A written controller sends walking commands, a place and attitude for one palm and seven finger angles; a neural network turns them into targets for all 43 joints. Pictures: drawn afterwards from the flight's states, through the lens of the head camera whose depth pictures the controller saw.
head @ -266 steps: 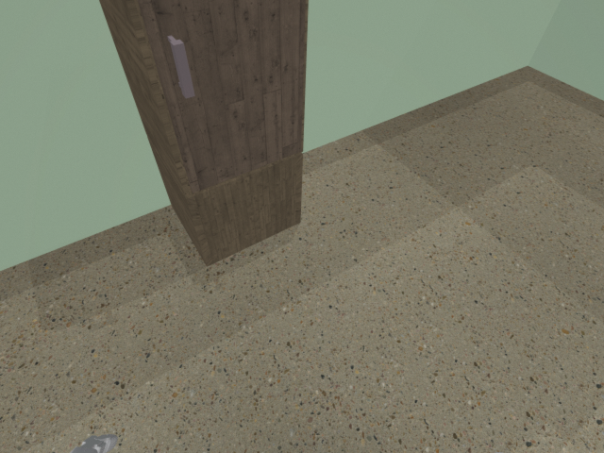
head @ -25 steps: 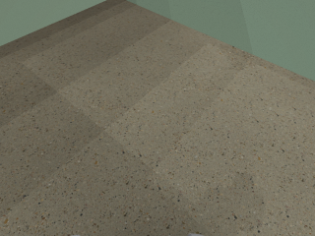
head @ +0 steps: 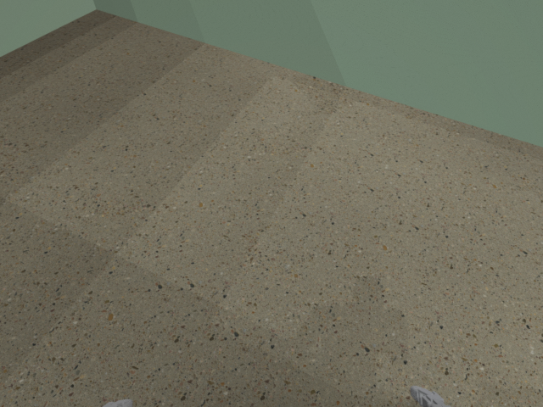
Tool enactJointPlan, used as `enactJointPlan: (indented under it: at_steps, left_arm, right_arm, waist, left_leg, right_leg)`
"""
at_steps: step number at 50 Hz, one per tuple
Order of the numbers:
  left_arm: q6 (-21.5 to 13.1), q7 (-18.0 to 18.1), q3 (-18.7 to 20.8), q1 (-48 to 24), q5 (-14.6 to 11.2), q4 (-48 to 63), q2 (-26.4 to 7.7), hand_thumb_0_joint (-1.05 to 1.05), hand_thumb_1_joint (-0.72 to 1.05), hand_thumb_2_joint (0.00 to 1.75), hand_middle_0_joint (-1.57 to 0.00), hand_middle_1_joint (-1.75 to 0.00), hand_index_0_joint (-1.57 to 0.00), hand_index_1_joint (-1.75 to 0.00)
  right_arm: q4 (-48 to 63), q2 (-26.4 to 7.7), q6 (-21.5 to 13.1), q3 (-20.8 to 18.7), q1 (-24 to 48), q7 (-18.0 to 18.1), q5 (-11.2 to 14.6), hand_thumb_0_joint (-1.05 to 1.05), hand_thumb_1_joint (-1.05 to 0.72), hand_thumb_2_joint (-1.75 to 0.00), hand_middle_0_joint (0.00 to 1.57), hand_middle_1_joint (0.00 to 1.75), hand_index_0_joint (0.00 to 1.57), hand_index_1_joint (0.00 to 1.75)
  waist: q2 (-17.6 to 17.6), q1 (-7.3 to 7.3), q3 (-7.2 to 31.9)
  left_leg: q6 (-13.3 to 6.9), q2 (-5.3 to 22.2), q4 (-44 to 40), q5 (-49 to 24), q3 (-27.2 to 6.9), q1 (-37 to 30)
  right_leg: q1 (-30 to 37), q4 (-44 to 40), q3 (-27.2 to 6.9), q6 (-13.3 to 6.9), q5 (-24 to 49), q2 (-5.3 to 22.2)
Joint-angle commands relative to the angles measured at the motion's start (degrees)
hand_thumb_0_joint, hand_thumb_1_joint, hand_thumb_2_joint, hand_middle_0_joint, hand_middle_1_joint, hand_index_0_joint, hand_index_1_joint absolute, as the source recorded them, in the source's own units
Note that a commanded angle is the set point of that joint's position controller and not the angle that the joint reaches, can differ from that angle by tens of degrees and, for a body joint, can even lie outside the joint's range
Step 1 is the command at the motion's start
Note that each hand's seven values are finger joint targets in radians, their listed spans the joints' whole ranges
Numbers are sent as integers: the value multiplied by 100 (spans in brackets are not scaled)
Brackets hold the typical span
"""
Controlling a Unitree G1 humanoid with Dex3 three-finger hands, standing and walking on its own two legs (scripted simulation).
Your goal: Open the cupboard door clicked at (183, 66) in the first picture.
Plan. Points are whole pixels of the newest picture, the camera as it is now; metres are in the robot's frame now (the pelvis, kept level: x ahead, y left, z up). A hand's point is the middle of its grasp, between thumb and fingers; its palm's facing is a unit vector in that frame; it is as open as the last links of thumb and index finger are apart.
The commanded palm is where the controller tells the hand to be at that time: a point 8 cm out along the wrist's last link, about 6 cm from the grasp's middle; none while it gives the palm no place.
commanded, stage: walk to a spot facing it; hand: left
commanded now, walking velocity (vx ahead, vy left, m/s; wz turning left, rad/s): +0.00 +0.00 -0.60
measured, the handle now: out of the picture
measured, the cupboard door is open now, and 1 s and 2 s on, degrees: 0 0 0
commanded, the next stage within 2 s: turn to face it in 0.56 s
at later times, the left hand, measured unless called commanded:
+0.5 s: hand (207, 375) +0.19 +0.12 -0.15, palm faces -0.31 -0.92 -0.23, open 7.4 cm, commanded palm none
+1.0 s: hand (216, 337) +0.26 +0.11 -0.19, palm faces -0.41 -0.90 -0.16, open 7.4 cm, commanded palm none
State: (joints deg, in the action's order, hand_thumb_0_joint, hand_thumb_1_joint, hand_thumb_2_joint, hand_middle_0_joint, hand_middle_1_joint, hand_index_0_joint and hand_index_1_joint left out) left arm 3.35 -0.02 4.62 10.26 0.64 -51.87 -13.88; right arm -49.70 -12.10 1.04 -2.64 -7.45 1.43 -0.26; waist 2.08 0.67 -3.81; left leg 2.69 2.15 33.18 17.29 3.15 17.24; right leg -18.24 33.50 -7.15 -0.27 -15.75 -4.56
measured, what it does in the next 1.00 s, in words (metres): walks ahead, turning right: right foot, then left foot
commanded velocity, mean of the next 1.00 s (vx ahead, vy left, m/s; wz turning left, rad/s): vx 0.13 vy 0.00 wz -0.47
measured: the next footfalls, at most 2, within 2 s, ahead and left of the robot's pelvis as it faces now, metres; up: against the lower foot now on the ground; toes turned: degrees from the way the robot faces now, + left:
right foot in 0.44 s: +0.00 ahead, -0.15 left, +0.00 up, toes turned -25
left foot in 0.84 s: +0.30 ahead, -0.02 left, +0.00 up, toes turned -17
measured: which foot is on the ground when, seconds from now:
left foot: down 0.00-0.44, up 0.46-0.82, down 0.84-1.00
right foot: down 0.00-0.00, up 0.02-0.42, down 0.44-0.86, up 0.88-1.00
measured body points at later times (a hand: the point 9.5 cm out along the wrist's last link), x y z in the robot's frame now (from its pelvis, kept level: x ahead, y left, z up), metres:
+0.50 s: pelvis +0.02 -0.04 +0.00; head +0.04 -0.06 +0.45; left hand +0.20 +0.16 -0.13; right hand -0.09 -0.29 -0.16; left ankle +0.01 +0.11 -0.70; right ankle -0.04 -0.13 -0.73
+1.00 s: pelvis +0.16 -0.05 +0.00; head +0.20 -0.03 +0.45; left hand +0.28 +0.16 -0.17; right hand +0.13 -0.30 -0.13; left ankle +0.26 -0.01 -0.73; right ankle +0.02 -0.13 -0.64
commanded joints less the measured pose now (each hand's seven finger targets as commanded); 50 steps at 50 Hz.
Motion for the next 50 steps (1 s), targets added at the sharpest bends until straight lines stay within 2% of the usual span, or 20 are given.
enactJointPlan:
  at_steps: [1, 3, 6, 14, 18, 20, 21, 22, 23, 25, 27, 29, 37, 40, 41, 42, 43, 44, 47, 50]
  left_arm:
    - [-49, -23, 193, -61, 75, 633, -638, 0, 90, 90, -20, -30, -20, -30]
    - [-45, -138, 298, -1, 100, 504, -688, 0, 90, 90, -20, -30, -20, -30]
    - [-15, -201, 237, 88, 70, 451, -477, 0, 90, 90, -20, -30, -20, -30]
    - [-44, -334, 126, -652, 86, 649, -259, 0, 90, 90, -20, -30, -20, -30]
    - [-164, -344, 85, -551, 87, 601, -156, 0, 90, 90, -20, -30, -20, -30]
    - [-250, -284, 95, 2, 95, 368, -205, 0, 90, 90, -20, -30, -20, -30]
    - [-335, -217, 164, 628, 106, 144, -564, 0, 90, 90, -20, -30, -20, -30]
    - [-413, -109, 320, 1302, 118, -82, -1391, 0, 90, 90, -20, -30, -20, -30]
    - [-367, -16, 347, 1728, -26, -192, -1572, 0, 90, 90, -20, -30, -20, -30]
    - [-451, 42, 253, 1239, 16, -192, -1133, 0, 90, 90, -20, -30, -20, -30]
    - [-538, 25, 79, 659, 40, -94, -764, 0, 90, 90, -20, -30, -20, -30]
    - [-634, 24, 22, 606, 55, -171, -641, 0, 90, 90, -20, -30, -20, -30]
    - [-641, 120, -32, 843, 62, -542, -602, 0, 90, 90, -20, -30, -20, -30]
    - [-540, 150, 64, 530, 37, -470, -692, 0, 90, 90, -20, -30, -20, -30]
    - [-491, 144, 67, 576, -10, -437, -594, 0, 90, 90, -20, -30, -20, -30]
    - [-433, 128, 77, 970, -91, -435, -306, 0, 90, 90, -20, -30, -20, -30]
    - [-393, 117, 43, 1391, -88, -405, -124, 0, 90, 90, -20, -30, -20, -30]
    - [-315, 139, 22, 1355, -41, -383, -129, 0, 90, 90, -20, -30, -20, -30]
    - [-245, -63, 142, 518, 63, -233, -156, 0, 90, 90, -20, -30, -20, -30]
    - [-69, -98, 169, 952, 55, -265, 6, 0, 90, 90, -20, -30, -20, -30]
  right_arm:
    - [300, -1401, -106, -279, -622, 80, -119, 0, -90, -90, 20, 30, 20, 30]
    - [478, -1041, -149, -174, -91, 78, -133, 0, -90, -90, 20, 30, 20, 30]
    - [419, -906, -190, -168, -244, 79, -114, 0, -90, -90, 20, 30, 20, 30]
    - [-21, -1115, -202, -322, -1020, -21, -153, 0, -90, -90, 20, 30, 20, 30]
    - [-174, -1244, -221, -367, -1059, -72, -175, 0, -90, -90, 20, 30, 20, 30]
    - [-218, -1143, -213, -339, -1056, -94, -157, 0, -90, -90, 20, 30, 20, 30]
    - [-162, -949, -225, -284, -1019, -132, -96, 0, -90, -90, 20, 30, 20, 30]
    - [177, -449, -216, -111, -624, -188, -49, 0, -90, -90, 20, 30, 20, 30]
    - [444, -707, -172, -112, -31, -151, -105, 0, -90, -90, 20, 30, 20, 30]
    - [326, -687, -196, -158, 287, -173, -124, 0, -90, -90, 20, 30, 20, 30]
    - [12, -619, -191, -161, -218, -204, -171, 0, -90, -90, 20, 30, 20, 30]
    - [-179, -505, -172, -152, -528, -218, -158, 0, -90, -90, 20, 30, 20, 30]
    - [-154, -311, -229, -41, -56, -219, -70, 0, -90, -90, 20, 30, 20, 30]
    - [-404, -466, -269, -103, -959, -102, -70, 0, -90, -90, 20, 30, 20, 30]
    - [-559, -739, -293, -156, -1514, -44, -107, 0, -90, -90, 20, 30, 20, 30]
    - [-607, -1299, -329, -264, -1932, 8, -186, 0, -90, -90, 20, 30, 20, 30]
    - [-597, -1495, -257, -256, -1986, 7, -128, 0, -90, -90, 20, 30, 20, 30]
    - [-448, -1419, -249, -199, -1586, 47, -84, 0, -90, -90, 20, 30, 20, 30]
    - [-193, -682, -258, -83, -640, 40, -114, 0, -90, -90, 20, 30, 20, 30]
    - [-120, -596, -262, -119, -322, 35, -89, 0, -90, -90, 20, 30, 20, 30]
  waist:
    - [-2010, -286, 601]
    - [-1116, 13, 290]
    - [-1125, -32, 506]
    - [-1288, -479, 257]
    - [-1343, -409, 478]
    - [-1012, -102, 678]
    - [-216, 219, 955]
    - [1837, 621, 923]
    - [1456, 831, 802]
    - [772, 579, 73]
    - [423, 96, -83]
    - [586, -78, -44]
    - [635, -39, -135]
    - [465, -466, 256]
    - [71, -627, 670]
    - [-1389, -622, 1336]
    - [-2264, -444, 1579]
    - [-2235, -393, 1585]
    - [-1080, -192, 177]
    - [-1179, 31, 468]
  left_leg:
    - [-980, 2603, -1950, -879, -2218, -930]
    - [-895, 1908, -1883, -800, -1260, -427]
    - [-832, 1584, -1601, -1774, -377, -978]
    - [-890, 2023, -1982, 523, -120, -1153]
    - [-756, 2072, -1517, 269, 257, -1226]
    - [-475, 1820, -550, 10, 654, -760]
    - [-186, 1516, 535, -39, 1087, 222]
    - [145, 706, 2223, 1958, 1311, 2340]
    - [129, 577, 3026, 2004, 377, 2899]
    - [73, 793, 3448, 1085, -76, 2969]
    - [176, 800, 3035, 360, 16, 2406]
    - [238, 683, 2711, 98, 169, 2037]
    - [66, 353, 1067, -483, 390, 1240]
    - [-14, 179, -52, -1066, 297, -157]
    - [-23, 316, -471, -1965, 223, -1062]
    - [-456, 1648, -517, -3499, -1121, -2158]
    - [-969, 2579, -987, -3724, -1909, -2224]
    - [-1053, 2834, -1385, -2277, -2154, -1885]
    - [-825, 2111, -1909, -607, -1024, -120]
    - [-773, 1866, -1982, -403, -109, -17]
  right_leg:
    - [-1405, 2848, 141, 295, -1774, 232]
    - [-1321, 3640, 267, 336, -1039, 427]
    - [-1432, 3596, 525, 470, -687, 558]
    - [-1090, 1578, 1156, 373, -993, 828]
    - [-447, 414, 1503, 215, -1099, 643]
    - [724, -681, 1729, 69, -299, 415]
    - [2158, -1233, 1141, -172, -190, 877]
    - [3332, -1809, -1238, -843, -231, 2485]
    - [2996, -1962, -2107, -1248, 277, 3015]
    - [2142, -2051, -1632, -1252, -268, 2647]
    - [1600, -1957, -500, -937, 848, 2113]
    - [1458, -1902, 6, -846, 1991, 1863]
    - [1412, -1511, 233, -737, 3688, 1694]
    - [1209, -511, 236, -502, 3631, 1477]
    - [955, 319, 348, -319, 2831, 1172]
    - [30, 1611, 821, -16, 431, 444]
    - [-400, 3170, 872, 53, -2409, 110]
    - [-746, 4033, 476, 73, -2341, 311]
    - [-967, 4041, 572, 165, -1088, 845]
    - [-759, 3765, 818, 245, -641, 881]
